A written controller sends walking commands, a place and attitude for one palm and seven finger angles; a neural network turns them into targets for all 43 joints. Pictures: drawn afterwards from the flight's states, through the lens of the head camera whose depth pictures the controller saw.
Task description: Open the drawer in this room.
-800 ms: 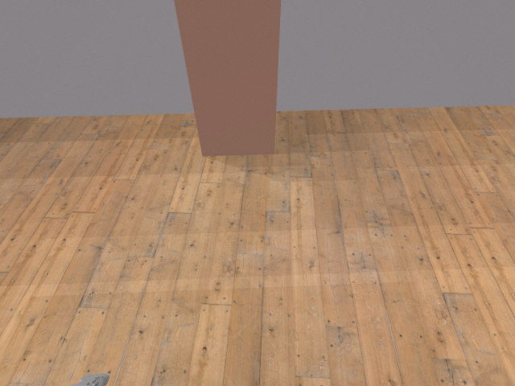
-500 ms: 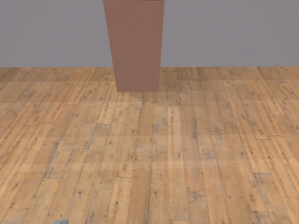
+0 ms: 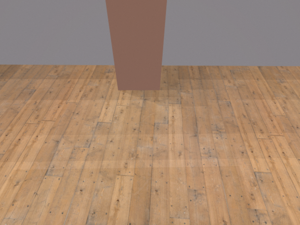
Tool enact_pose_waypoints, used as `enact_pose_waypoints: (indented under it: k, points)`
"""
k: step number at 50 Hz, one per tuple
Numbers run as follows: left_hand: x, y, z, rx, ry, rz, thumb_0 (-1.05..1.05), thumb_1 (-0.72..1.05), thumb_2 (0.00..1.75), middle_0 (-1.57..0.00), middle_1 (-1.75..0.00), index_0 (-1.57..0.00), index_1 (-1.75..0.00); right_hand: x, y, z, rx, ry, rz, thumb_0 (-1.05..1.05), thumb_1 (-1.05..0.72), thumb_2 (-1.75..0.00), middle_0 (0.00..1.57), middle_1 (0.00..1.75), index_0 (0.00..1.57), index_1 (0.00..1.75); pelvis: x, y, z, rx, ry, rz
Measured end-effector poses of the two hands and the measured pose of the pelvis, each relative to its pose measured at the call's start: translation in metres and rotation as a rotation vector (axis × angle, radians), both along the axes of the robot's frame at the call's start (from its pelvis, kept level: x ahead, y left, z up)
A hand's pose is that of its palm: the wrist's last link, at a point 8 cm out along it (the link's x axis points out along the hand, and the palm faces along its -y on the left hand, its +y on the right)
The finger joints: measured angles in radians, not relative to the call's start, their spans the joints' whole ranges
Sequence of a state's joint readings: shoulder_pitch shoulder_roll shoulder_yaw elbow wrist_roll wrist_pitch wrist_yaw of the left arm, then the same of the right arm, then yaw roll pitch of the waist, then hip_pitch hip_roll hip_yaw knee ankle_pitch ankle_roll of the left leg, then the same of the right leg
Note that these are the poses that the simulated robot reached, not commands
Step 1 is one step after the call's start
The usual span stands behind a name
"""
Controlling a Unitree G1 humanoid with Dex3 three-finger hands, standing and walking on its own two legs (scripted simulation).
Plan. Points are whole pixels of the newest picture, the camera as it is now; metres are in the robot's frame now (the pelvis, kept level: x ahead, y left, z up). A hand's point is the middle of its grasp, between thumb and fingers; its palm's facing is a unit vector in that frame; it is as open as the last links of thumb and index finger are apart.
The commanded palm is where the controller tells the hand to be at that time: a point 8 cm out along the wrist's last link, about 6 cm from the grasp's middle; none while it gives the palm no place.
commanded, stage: stand and wait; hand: left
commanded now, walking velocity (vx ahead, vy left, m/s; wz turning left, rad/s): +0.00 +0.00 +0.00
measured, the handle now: out of the picture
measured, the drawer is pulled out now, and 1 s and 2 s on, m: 0.00 0.00 0.00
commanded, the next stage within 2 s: turn or walk to find it in 0.10 s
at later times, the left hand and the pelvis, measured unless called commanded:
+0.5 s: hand out of the picture +0.03 +0.23 -0.19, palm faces +0.07 -0.97 -0.24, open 7.4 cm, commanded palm none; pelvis -0.01 +0.02 -0.02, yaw +5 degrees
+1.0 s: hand out of the picture -0.05 +0.19 -0.16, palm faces +0.33 -0.90 -0.27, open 7.4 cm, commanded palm none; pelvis -0.04 -0.02 +0.00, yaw +20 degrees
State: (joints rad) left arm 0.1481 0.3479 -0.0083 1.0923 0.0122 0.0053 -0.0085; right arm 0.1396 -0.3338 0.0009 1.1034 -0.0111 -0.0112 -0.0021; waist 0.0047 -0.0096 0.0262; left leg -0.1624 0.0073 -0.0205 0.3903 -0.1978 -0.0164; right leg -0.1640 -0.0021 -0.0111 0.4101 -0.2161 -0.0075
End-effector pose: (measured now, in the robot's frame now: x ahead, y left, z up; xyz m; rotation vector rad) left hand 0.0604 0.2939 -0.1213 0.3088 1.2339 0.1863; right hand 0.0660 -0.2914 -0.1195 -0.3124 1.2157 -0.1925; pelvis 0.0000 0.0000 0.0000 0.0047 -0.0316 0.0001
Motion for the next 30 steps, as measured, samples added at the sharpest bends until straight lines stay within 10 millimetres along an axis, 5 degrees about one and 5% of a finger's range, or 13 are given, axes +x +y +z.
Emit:
enact_pose_waypoints:
  k: [14, 26, 30]
  points:
    - [0.004, -0.001, -0.003, -0.008, -0.035, 0.022, 0.0, 0.9, 0.9, -0.2, -0.3, -0.2, -0.3, 0.005, 0.012, -0.003, 0.012, -0.003, 0.018, 0.01, -0.9, -0.9, 0.2, 0.3, 0.2, 0.3, -0.004, 0.005, -0.003, -0.001, 0.009, 0.031]
    - [-0.039, -0.016, -0.038, -0.098, 0.02, 0.111, 0.0, 0.9, 0.9, -0.2, -0.3, -0.2, -0.3, -0.008, 0.066, -0.025, 0.085, 0.051, 0.053, 0.01, -0.9, -0.9, 0.2, 0.3, 0.2, 0.3, -0.013, 0.021, -0.019, -0.008, 0.03, 0.096]
    - [-0.05, -0.017, -0.034, -0.098, 0.026, 0.15, 0.0, 0.9, 0.9, -0.2, -0.29, -0.2, -0.3, -0.019, 0.077, -0.024, 0.105, 0.074, 0.064, 0.0, -0.9, -0.9, 0.2, 0.3, 0.2, 0.3, -0.019, 0.018, -0.015, -0.011, 0.042, 0.133]
